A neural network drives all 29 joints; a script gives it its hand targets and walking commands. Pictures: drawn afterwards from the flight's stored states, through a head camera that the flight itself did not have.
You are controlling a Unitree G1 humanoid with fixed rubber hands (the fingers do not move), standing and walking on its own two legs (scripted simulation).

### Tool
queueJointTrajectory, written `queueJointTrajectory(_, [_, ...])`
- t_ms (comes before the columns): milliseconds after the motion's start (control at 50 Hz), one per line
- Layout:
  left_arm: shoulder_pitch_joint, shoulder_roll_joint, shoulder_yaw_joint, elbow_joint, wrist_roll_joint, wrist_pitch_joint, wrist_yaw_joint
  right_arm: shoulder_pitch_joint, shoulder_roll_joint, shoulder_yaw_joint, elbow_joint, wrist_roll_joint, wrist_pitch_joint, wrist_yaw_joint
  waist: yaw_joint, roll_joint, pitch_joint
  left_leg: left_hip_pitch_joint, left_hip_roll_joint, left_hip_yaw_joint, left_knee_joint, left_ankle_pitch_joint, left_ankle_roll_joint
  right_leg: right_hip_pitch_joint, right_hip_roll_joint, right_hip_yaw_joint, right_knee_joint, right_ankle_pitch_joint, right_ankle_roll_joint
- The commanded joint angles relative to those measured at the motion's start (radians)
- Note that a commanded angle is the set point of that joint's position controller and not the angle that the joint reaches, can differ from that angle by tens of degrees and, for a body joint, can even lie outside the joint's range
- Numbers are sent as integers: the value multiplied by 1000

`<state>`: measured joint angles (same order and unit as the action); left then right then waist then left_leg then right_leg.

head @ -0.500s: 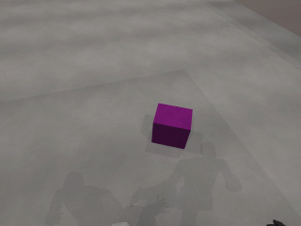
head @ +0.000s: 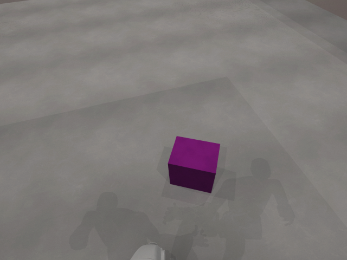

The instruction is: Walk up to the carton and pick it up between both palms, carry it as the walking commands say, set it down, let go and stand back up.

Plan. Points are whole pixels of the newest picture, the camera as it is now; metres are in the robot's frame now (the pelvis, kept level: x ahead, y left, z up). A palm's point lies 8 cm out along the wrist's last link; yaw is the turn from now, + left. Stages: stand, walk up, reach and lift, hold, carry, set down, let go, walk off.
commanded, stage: walk up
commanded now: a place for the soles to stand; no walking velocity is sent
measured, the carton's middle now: (194, 164) +0.73 -0.03 -0.63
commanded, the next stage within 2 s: none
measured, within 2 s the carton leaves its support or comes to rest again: neither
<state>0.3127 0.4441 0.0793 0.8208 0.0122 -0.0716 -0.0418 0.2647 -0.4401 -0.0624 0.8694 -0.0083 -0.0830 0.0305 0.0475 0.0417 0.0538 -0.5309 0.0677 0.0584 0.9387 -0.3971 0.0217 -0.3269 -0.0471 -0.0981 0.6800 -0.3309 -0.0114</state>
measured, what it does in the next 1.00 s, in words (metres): walks ahead: left foot, then right foot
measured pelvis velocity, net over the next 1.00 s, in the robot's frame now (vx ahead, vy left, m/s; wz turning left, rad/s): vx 0.15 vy -0.04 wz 0.06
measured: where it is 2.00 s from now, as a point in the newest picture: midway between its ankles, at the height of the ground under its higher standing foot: (176, 254)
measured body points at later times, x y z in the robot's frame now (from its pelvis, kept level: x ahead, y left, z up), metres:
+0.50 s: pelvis +0.14 -0.05 -0.02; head +0.17 -0.06 +0.43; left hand +0.25 +0.28 -0.11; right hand +0.22 -0.38 -0.14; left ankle +0.13 +0.10 -0.71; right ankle +0.23 -0.18 -0.72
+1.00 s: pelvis +0.15 -0.04 +0.00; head +0.16 -0.03 +0.45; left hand +0.26 +0.29 -0.11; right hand +0.27 -0.35 -0.12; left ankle +0.14 +0.10 -0.72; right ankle +0.23 -0.18 -0.72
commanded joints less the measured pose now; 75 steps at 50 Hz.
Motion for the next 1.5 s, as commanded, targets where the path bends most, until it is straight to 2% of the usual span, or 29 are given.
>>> queueJointTrajectory(0, [-52, 253, 52, -78, -12, -14, 8, 59, -175, -61, -61, -7, -21, 8, -68, -151, -38, 239, -38, 50, -271, 173, 14, -95, -224, 227, -226, 8, -192])
queueJointTrajectory(20, [-63, 225, 40, -95, -10, -11, 7, 103, -195, -72, -47, -11, -23, 3, -99, -79, -67, 385, -65, 48, -289, 132, 31, -189, -188, 189, -142, -62, -168])
queueJointTrajectory(40, [-74, 182, 24, -107, -12, -13, 9, 180, -232, -82, -25, -16, -25, -9, -153, 59, -89, 533, -22, -74, -390, -13, 78, -321, -117, 113, 66, -17, -128])
queueJointTrajectory(60, [-49, 115, 6, -117, -12, -12, 11, 229, -320, -107, -39, -29, -31, -19, -177, 324, -127, 643, 251, -544, -605, -303, 188, -512, 6, 16, 400, -97, -47])
queueJointTrajectory(80, [-59, 194, 26, -103, 1, -4, 23, 178, -327, -103, -76, -11, -29, -25, -156, 193, -88, 588, 333, -716, -685, -410, 270, -546, 16, 111, 492, -186, -33])
queueJointTrajectory(120, [-15, 227, 32, -76, 13, -2, 25, 103, -299, -98, -106, 9, -27, -30, -117, 78, -67, 517, 337, -612, -601, -89, 305, -478, -46, 166, 492, -177, -17])
queueJointTrajectory(140, [-10, 219, 30, -64, 14, -5, 25, 105, -266, -87, -102, 10, -29, -34, -100, 46, -47, 472, 320, -555, -564, 84, 281, -458, -53, 173, 438, -164, -19])
queueJointTrajectory(180, [19, 195, 32, -39, 0, -6, 18, 66, -240, -76, -101, 9, -24, -35, -70, 97, -18, 343, 240, -323, -520, 232, 236, -321, -57, 126, 302, -155, -11])
queueJointTrajectory(240, [66, 140, 22, -16, -12, -3, 17, 12, -232, -71, -119, -3, -10, -31, -47, 179, -11, 192, 186, -176, -481, 439, 214, -112, -12, 39, 150, 3, -6])
queueJointTrajectory(300, [67, 142, 26, 33, -11, -8, 41, -65, -188, -46, -127, 11, 17, -28, -8, 147, -58, 89, 129, -87, -311, 458, 140, 92, 38, 10, -28, 238, -25])
queueJointTrajectory(320, [54, 166, 34, 38, -5, -11, 49, -62, -168, -38, -126, 15, 29, -29, 5, 82, -57, 62, 101, -54, -232, 367, 95, 117, 33, 23, -51, 267, -40])
queueJointTrajectory(340, [20, 212, 44, 26, 1, -10, 55, -38, -137, -29, -126, 19, 35, -33, -7, -56, -69, 12, 56, -16, -155, 259, 56, 139, -74, 148, -88, 345, -69])
queueJointTrajectory(360, [2, 253, 45, 10, -2, -13, 63, -15, -131, -33, -121, 24, 51, -40, -21, -135, -107, 76, 10, -9, -32, 67, 22, 46, -251, 395, -197, 259, -153])
queueJointTrajectory(380, [-82, 269, 37, -15, -6, -13, 68, 22, -158, -40, -96, 22, 71, -43, -49, -147, -90, 138, 0, -64, -1, -117, 14, -64, -327, 518, -278, 94, -221])
queueJointTrajectory(400, [-114, 257, 35, -17, 1, -16, 72, 25, -170, -49, -82, 16, 84, -40, -54, -122, -62, 120, 11, -99, 40, -167, 16, -105, -315, 534, -321, -58, -219])
queueJointTrajectory(440, [-137, 280, 43, -7, 12, -10, 78, 48, -182, -56, -44, 18, 87, -42, -55, -189, -55, 110, 18, -89, -56, -142, 12, -56, -274, 472, -255, -24, -202])
queueJointTrajectory(480, [-167, 245, 22, -3, -4, 1, 77, 52, -176, -49, -7, 13, 70, -44, -74, -227, -77, 202, 7, -73, -245, 55, 19, -82, -219, 330, -135, 167, -147])
queueJointTrajectory(500, [-173, 212, 14, -7, -11, 5, 76, 44, -194, -55, 4, 0, 61, -47, -77, -171, -115, 238, 32, -126, -281, 177, 29, -80, -195, 269, -58, 232, -108])
queueJointTrajectory(540, [-209, 178, 3, -8, -18, 14, 74, -44, -244, -55, -11, -4, 58, -45, -37, -77, -107, 136, 88, -258, -352, 135, 87, -36, -84, 134, 25, 154, -52])
queueJointTrajectory(560, [-182, 181, 6, 22, -13, 10, 76, -102, -214, -43, -7, 6, 62, -40, -13, -74, -105, 113, 68, -200, -313, 180, 79, 36, -80, 137, -24, 188, -57])
queueJointTrajectory(600, [-161, 218, 10, 56, -7, -4, 83, -85, -163, -31, 7, 16, 68, -36, -33, -174, -203, 187, 8, -88, -174, 265, 20, 102, -187, 270, -95, 349, -126])
queueJointTrajectory(640, [-211, 238, 10, 52, -15, 1, 85, -41, -170, -34, 32, 11, 69, -42, -54, -179, -201, 189, -7, -75, -180, 198, 2, 88, -243, 310, -90, 424, -176])
queueJointTrajectory(780, [-280, 182, -11, 90, -16, 17, 79, -130, -182, -28, 64, 6, 69, -31, -52, -38, -147, 208, 55, -174, -348, 279, 60, 52, -109, 119, -45, 261, -61])
queueJointTrajectory(920, [-316, 171, -20, 141, -10, 25, 67, -218, -175, -16, 97, -6, 75, -26, -40, 33, -72, 170, 63, -198, -453, 125, 49, 50, -107, 132, -149, 76, -49])
queueJointTrajectory(1080, [-323, 159, -28, 210, -2, 24, 52, -248, -163, -14, 136, -9, 79, -15, -36, 2, -34, 191, 40, -193, -551, -15, 30, 70, -104, 138, -286, -53, -32])
queueJointTrajectory(1420, [-301, 143, -34, 251, -9, 15, 59, -250, -135, -5, 179, 1, 83, -21, -43, -42, -109, 335, 47, -156, -583, 279, 1, 186, -130, 112, -332, 259, -15])
queueJointTrajectory(1440, [-93, 253, 23, 229, 5, 2, 66, -206, -214, -57, 85, -44, 88, 13, -16, 3, -170, 291, 0, -92, -463, -112, 37, 265, -127, 177, -323, -156, -72])
queueJointTrajectory(1460, [-22, 297, 43, 252, 12, 0, 73, -219, -205, -62, 72, -55, 100, 27, 8, -45, -111, 91, -33, -81, -355, -244, 43, 313, -210, 335, -395, -394, -114])
queueJointTrajectory(1480, [-1, 332, 67, 248, 19, -1, 79, -218, -186, -69, 54, -66, 110, 37, 25, -172, -49, -38, -42, -62, -132, -189, 21, 316, -329, 509, -499, -537, -171])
